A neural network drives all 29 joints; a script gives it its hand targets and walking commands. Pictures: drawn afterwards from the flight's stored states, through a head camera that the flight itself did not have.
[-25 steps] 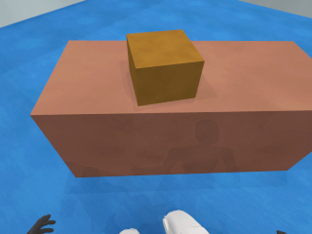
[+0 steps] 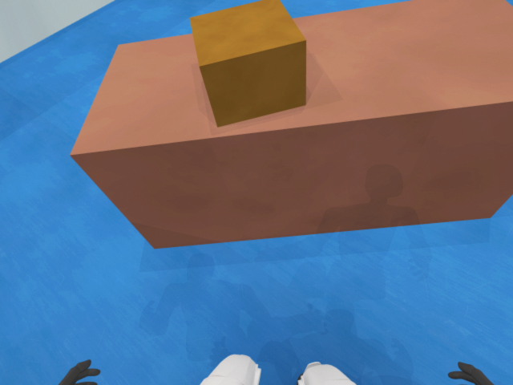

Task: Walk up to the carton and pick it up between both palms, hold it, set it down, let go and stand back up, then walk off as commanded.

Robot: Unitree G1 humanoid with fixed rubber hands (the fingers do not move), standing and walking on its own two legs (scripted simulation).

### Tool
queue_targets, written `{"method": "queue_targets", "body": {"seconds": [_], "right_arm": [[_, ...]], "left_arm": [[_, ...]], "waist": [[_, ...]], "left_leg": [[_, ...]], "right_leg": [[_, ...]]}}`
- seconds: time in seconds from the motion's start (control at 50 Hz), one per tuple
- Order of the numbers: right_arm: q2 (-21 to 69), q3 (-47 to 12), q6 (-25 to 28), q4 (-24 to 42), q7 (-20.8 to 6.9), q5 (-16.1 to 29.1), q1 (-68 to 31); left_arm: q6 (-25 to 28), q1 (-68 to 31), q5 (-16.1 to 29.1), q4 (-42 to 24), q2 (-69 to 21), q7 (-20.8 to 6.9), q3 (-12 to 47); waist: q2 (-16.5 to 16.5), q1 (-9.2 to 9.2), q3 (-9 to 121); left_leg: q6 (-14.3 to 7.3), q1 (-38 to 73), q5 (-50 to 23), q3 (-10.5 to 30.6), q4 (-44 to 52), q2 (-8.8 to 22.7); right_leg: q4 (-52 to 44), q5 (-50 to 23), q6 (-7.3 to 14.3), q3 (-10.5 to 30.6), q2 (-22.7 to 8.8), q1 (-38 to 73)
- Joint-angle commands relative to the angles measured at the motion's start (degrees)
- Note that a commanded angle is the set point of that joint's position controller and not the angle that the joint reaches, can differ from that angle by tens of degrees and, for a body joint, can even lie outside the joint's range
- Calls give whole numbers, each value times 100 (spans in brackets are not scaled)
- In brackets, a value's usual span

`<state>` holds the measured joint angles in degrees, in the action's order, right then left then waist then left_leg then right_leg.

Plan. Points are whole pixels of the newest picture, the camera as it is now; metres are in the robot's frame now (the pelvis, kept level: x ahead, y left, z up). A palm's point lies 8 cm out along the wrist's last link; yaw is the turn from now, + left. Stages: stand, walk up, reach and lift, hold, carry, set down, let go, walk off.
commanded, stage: walk off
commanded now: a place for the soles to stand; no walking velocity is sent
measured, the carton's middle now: (247, 61) +0.93 +0.05 -0.03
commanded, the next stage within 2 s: none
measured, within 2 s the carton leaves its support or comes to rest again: neither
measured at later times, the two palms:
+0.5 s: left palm out of the picture -0.06 +0.37 -0.09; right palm out of the picture -0.04 -0.28 -0.07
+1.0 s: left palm out of the picture -0.16 +0.34 -0.06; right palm out of the picture -0.14 -0.30 -0.08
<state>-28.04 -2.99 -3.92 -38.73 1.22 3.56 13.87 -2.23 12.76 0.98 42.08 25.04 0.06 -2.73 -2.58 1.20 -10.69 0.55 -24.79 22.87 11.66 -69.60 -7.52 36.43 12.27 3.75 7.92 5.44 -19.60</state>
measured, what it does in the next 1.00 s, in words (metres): walks backwards: left foot, then right foot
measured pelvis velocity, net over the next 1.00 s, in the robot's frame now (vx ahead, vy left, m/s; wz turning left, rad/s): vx -0.22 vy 0.01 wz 0.01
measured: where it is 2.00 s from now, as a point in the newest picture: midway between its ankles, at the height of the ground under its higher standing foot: outside the picture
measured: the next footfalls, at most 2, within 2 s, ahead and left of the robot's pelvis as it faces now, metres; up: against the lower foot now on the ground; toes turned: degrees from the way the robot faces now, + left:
left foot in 0.30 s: -0.02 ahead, +0.12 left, +0.00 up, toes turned -5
right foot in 0.70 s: -0.14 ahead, -0.07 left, +0.00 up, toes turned +9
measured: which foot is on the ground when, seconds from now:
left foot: up 0.00-0.28, down 0.30-0.70, up 0.72-1.00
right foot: down 0.00-0.32, up 0.34-0.68, down 0.70-1.00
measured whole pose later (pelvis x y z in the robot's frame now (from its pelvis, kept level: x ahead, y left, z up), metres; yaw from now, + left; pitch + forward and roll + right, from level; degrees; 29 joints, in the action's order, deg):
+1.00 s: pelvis -0.22 +0.01 +0.01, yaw +1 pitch -3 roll +1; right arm -27.0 -2.6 -1.2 -40.4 -0.8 3.6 18.6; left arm 1.1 18.7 1.0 45.7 24.2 -0.7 -2.7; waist -1.0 0.8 -3.9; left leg -1.0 -16.6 24.1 4.2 -44.7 -4.5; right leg 27.3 12.1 4.3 6.5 4.7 -12.3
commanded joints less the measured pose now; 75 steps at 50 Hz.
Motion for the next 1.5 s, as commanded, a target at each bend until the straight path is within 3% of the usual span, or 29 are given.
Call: {"method": "queue_targets", "body": {"seconds": [0.0,0.12,0.24,0.26,0.28,0.3,0.32,0.4,0.44,0.5,0.62,0.66,0.68,0.7,0.72,0.78,0.88,1.0,1.04,1.06,1.08,1.1,1.2,1.32,1.36,1.4,1.42,1.44,1.48], "right_arm": [[-873,809,182,-5,116,-299,554],[-873,865,205,-148,35,-390,622],[-848,990,202,-275,-211,-445,1225],[-895,991,205,-268,-230,-531,1351],[-1126,1027,208,-245,-216,-626,1217],[-1332,1030,244,92,-204,-652,413],[-1475,1000,225,198,-156,-660,-289],[-984,966,264,500,-68,-592,-966],[-832,990,294,551,-71,-582,-661],[-774,994,323,476,-109,-606,-210],[-972,1054,183,348,-177,-696,-169],[-773,970,139,226,-140,-707,-143],[-543,918,158,174,-129,-626,-82],[-464,918,209,57,-91,-555,45],[-867,1084,222,-95,-68,-501,62],[-930,1098,243,-524,-197,-392,757],[-996,904,412,-187,-218,-415,607],[-755,898,587,-279,-206,-419,1155],[-871,994,705,-493,-117,-546,1681],[-1195,1041,731,-493,-85,-660,1648],[-1426,1063,753,-321,-102,-647,1142],[-1430,1046,778,-203,-108,-627,813],[-965,918,807,-158,-189,-546,566],[-945,854,637,-32,-266,-629,633],[-831,792,569,21,-245,-566,545],[-620,679,562,147,-231,-476,458],[-414,611,553,38,-186,-434,560],[-583,671,493,-47,-156,-460,529],[-691,739,441,-237,-159,-482,503]], "left_arm": [[20,174,-191,-543,1118,-26,-641],[-25,-103,-150,-542,1192,15,-616],[49,-804,-177,-579,1464,155,-694],[41,-826,-194,-608,1299,170,-656],[6,-709,-169,-484,1061,198,-593],[-51,-182,-181,-310,958,193,-597],[-46,305,-192,-83,1206,200,-652],[-53,993,-176,293,1395,77,-841],[-20,1226,-178,263,1374,70,-780],[79,1121,-193,214,1249,30,-677],[253,1803,-114,576,1007,19,-634],[355,2027,-127,728,866,68,-632],[392,1901,-194,608,1155,69,-657],[420,1083,-210,332,1468,84,-679],[397,497,-222,81,1700,61,-749],[480,-409,-213,-30,1087,66,-601],[400,642,-272,-135,1311,-78,-673],[306,493,-267,-120,1344,-153,-583],[273,449,-256,-98,829,-134,-418],[293,428,-232,-68,496,-107,-357],[339,524,-254,-26,687,-70,-365],[403,640,-310,12,867,-80,-423],[500,796,-258,180,1051,-180,-520],[641,462,-140,149,781,-47,-395],[741,795,-136,311,658,27,-376],[803,1314,-187,443,1038,136,-456],[788,1361,-211,411,1224,158,-486],[736,1179,-161,416,1404,185,-492],[719,677,-165,321,1201,182,-448]], "waist": [[1408,-491,1159],[1277,-341,907],[797,373,747],[409,502,802],[-745,613,598],[-1224,249,250],[-943,-40,161],[-506,-350,127],[-376,-258,694],[-618,-52,1116],[-857,-266,1080],[204,-484,982],[1172,-532,817],[1386,-216,245],[1142,-131,-254],[874,381,-586],[1190,-194,595],[1319,89,922],[-19,494,1044],[-1017,538,950],[-598,260,355],[-406,157,4],[-579,69,352],[-751,151,571],[-332,-80,928],[131,-355,1745],[907,-372,2025],[1025,-376,1767],[816,-217,1055]], "left_leg": [[62,-726,707,-457,1134,115],[-118,317,810,-604,1737,381],[-648,1921,-61,-429,2634,746],[-789,1981,262,-35,3304,897],[-922,1289,1158,1220,4468,1560],[-969,-140,2078,2564,5673,2321],[-924,-770,2263,2752,5983,2604],[-778,-325,1235,1286,5476,1733],[-794,745,1178,1182,5323,1633],[-759,1638,1706,1412,5435,1712],[-594,1580,1009,364,5408,1546],[-416,638,1474,-85,4028,1156],[-167,-110,987,-643,2316,493],[26,-834,444,-781,1029,70],[8,-337,280,-54,398,129],[18,600,-445,-152,544,443],[-4,-364,318,-872,1912,516],[-518,1621,27,-1153,4477,608],[-672,3249,184,-192,5097,1012],[-871,3176,1524,1601,5711,2051],[-967,2496,2205,2614,6177,2776],[-1081,1961,2437,2768,6378,3003],[-1069,2130,87,794,5732,2044],[-1153,1889,-2709,45,4905,1756],[-853,1896,-3718,-501,4027,1417],[-543,732,-2721,-878,3009,975],[-289,-168,-801,-991,2619,724],[-234,-83,773,-729,2257,691],[-206,179,944,-482,1999,934]], "right_leg": [[-1358,743,595,1599,-1210,1864],[-1568,371,790,1968,-1580,619],[-1544,1504,535,1812,-1559,-1522],[-826,1904,238,1413,-1004,-1737],[918,2451,-59,766,-126,-1960],[2737,2151,-285,254,667,-1502],[3466,1960,-373,628,641,-1225],[4183,1163,-480,395,562,-871],[3929,1141,-557,290,503,-1002],[2608,1549,-648,162,225,-831],[-1038,1550,-297,-928,169,1003],[-1939,913,-116,-279,4,1779],[-2408,1896,175,1331,-794,1597],[-2809,3143,347,2748,-1733,472],[-3290,4127,849,3078,-2209,-1030],[-2959,2855,372,1765,-1473,-1346],[-2544,3058,482,1863,-1402,1069],[-1944,2238,545,994,-1136,460],[-20,2070,121,406,-528,-1153],[1322,1671,-62,3,172,-1918],[1769,1301,-173,137,156,-2337],[1791,1054,-260,289,-59,-2121],[1083,602,-462,-306,-513,-1285],[-768,311,-376,-768,-354,-54],[-1915,-1043,-232,-911,-181,781],[-1605,-1937,70,-6,-755,2497],[-1445,-2473,458,1390,-1775,3148],[-1313,-2181,939,1983,-2320,2477],[-1502,-1689,1043,1711,-2305,1314]]}}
